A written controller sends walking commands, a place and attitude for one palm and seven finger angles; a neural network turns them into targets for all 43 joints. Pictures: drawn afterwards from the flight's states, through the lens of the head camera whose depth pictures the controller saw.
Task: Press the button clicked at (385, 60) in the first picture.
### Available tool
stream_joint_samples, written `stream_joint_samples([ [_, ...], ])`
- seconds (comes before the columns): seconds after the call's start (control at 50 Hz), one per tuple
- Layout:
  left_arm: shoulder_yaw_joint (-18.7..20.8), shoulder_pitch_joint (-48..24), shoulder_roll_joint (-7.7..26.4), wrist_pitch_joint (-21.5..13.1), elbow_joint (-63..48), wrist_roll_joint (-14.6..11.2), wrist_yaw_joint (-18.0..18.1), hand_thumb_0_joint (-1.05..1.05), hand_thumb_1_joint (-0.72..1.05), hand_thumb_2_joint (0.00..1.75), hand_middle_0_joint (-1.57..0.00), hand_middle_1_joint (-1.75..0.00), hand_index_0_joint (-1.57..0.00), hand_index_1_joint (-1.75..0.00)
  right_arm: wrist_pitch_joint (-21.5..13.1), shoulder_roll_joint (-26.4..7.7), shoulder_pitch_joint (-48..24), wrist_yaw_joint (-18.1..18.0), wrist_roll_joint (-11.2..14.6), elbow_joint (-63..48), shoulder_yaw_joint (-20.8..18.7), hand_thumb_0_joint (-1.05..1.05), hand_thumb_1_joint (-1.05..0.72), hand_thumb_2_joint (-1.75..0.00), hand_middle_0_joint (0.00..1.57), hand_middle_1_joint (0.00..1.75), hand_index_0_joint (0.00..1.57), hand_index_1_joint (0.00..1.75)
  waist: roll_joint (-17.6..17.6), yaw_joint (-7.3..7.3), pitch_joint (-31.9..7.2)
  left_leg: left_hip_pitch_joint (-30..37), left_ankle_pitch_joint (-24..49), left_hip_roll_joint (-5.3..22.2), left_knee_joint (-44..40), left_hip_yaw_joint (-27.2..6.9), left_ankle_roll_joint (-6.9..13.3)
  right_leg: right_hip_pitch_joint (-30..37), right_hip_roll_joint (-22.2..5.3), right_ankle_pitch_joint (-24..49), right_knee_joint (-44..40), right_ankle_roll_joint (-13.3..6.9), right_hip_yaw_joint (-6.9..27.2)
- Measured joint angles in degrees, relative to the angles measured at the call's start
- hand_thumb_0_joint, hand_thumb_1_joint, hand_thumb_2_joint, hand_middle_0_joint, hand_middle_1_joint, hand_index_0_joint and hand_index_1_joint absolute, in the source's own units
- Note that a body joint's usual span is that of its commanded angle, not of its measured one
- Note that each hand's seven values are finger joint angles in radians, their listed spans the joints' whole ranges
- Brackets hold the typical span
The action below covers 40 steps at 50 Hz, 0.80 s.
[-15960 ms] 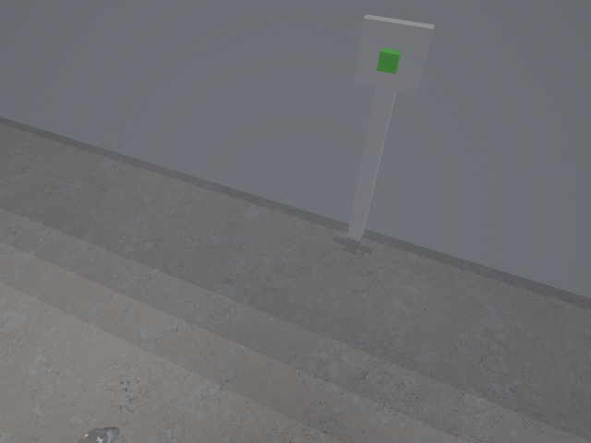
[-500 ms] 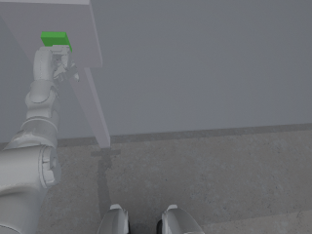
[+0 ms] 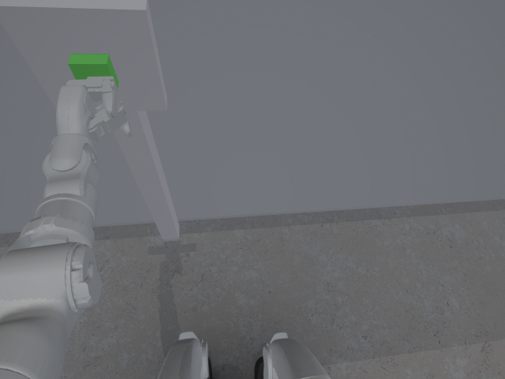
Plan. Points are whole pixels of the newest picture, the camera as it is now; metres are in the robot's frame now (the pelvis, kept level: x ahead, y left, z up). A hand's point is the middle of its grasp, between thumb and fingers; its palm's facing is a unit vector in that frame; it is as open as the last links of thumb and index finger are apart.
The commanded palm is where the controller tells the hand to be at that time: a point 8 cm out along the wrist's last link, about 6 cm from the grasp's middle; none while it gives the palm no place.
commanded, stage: pull the fist back off the button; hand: left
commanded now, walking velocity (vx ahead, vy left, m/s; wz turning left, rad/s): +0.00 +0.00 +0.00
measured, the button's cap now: (95, 70) +0.56 +0.20 +0.12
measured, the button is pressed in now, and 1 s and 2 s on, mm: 6 0 0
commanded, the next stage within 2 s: draw the hand back to the body in 0.68 s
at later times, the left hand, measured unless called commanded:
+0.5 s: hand (122, 150) +0.44 +0.16 +0.08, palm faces +0.03 -1.00 -0.01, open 3.1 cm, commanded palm +0.41 +0.21 +0.09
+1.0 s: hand (110, 161) +0.40 +0.16 +0.11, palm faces +0.02 -1.00 -0.03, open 3.1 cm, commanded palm +0.36 +0.22 +0.12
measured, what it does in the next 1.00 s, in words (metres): shifts its weight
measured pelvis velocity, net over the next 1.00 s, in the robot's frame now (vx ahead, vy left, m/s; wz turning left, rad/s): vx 0.05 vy -0.02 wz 0.00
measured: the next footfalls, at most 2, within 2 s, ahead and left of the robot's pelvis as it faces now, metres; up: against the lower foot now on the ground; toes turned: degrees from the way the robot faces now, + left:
none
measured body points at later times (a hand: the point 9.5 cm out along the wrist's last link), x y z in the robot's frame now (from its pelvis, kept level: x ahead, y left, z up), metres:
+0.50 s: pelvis +0.05 +0.00 +0.02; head +0.11 +0.00 +0.47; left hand +0.44 +0.22 +0.08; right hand +0.13 -0.26 -0.09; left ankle +0.06 +0.09 -0.66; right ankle +0.03 -0.11 -0.66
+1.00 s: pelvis +0.05 -0.02 +0.03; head +0.09 -0.03 +0.48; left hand +0.39 +0.22 +0.12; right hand +0.16 -0.26 -0.07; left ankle +0.06 +0.09 -0.66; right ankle +0.03 -0.11 -0.66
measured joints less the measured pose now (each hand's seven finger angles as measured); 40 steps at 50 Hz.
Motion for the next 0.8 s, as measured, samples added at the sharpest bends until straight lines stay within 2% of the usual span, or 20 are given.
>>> stream_joint_samples([
  [0.22, -1.2, 9.6, -4.9, -0.2, -8.1, -1.8, 1.2, 0.02, 0.9, 0.9, -1.29, -1.5, -1.4, -1.5, 2.4, 0.9, -1.2, 0.8, 0.8, -1.7, -0.8, 0.01, -0.9, -0.9, 0.2, 0.3, 0.2, 0.29, 0.2, 2.42, -0.4, 5.6, -1.1, 0.0, -2.5, 1.4, 0.2, 4.9, 0.0, -0.8, -2.2, 0.3, 1.6],
  [0.36, -3.0, 20.0, -8.9, -0.5, -19.0, -3.5, 1.5, 0.02, 0.91, 0.9, -1.29, -1.5, -1.33, -1.49, 3.3, 1.4, -2.4, 1.1, 1.5, -2.6, -1.6, 0.01, -0.9, -0.9, 0.2, 0.3, 0.2, 0.29, 0.3, 4.19, -0.9, 10.0, -2.1, 0.0, -4.5, 2.4, 0.2, 8.9, 0.1, -1.5, -4.0, 0.4, 2.6],
  [0.46, -4.9, 28.1, -10.9, 0.9, -26.7, -4.5, 1.3, 0.02, 0.9, 0.9, -1.29, -1.5, -1.31, -1.49, 3.5, 1.6, -3.6, 1.0, 2.1, -3.6, -1.8, 0.01, -0.9, -0.9, 0.2, 0.3, 0.2, 0.29, 0.3, 5.42, -1.1, 13.2, -2.5, -0.1, -6.0, 2.6, 0.0, 12.0, 0.0, -2.0, -5.3, 0.3, 2.8],
  [0.6, -7.7, 35.3, -12.4, 1.5, -35.0, -5.7, 1.3, 0.02, 0.9, 0.9, -1.3, -1.5, -1.3, -1.5, 2.2, 1.6, -6.2, 0.4, 2.4, -4.1, -2.1, 0.01, -0.9, -0.9, 0.2, 0.3, 0.2, 0.29, 0.3, 7.04, -0.8, 15.2, -2.5, -0.6, -6.8, 1.8, -0.4, 14.3, -0.3, -2.4, -6.0, 0.0, 2.1],
  [0.68, -8.6, 35.4, -12.5, 1.9, -34.9, -5.6, 0.9, 0.02, 0.9, 0.9, -1.3, -1.5, -1.3, -1.5, 1.6, 1.5, -7.9, -0.2, 2.5, -3.6, -1.8, 0.01, -0.9, -0.9, 0.2, 0.3, 0.2, 0.29, 0.1, 7.58, -0.6, 15.4, -2.4, -0.8, -6.6, 1.2, -0.6, 14.6, -0.6, -2.7, -5.6, -0.2, 1.5],
  [0.8, -8.2, 32.1, -11.5, 2.3, -32.0, -5.7, 0.6, 0.02, 0.9, 0.9, -1.3, -1.5, -1.3, -1.5, 0.7, 1.5, -9.3, -0.9, 2.4, -3.1, -1.4, 0.01, -0.9, -0.9, 0.2, 0.3, 0.2, 0.29, -0.1, 7.45, -0.2, 14.8, -2.2, -0.9, -6.1, 0.6, -1.0, 14.1, -0.6, -2.8, -4.8, -0.6, 0.9],
])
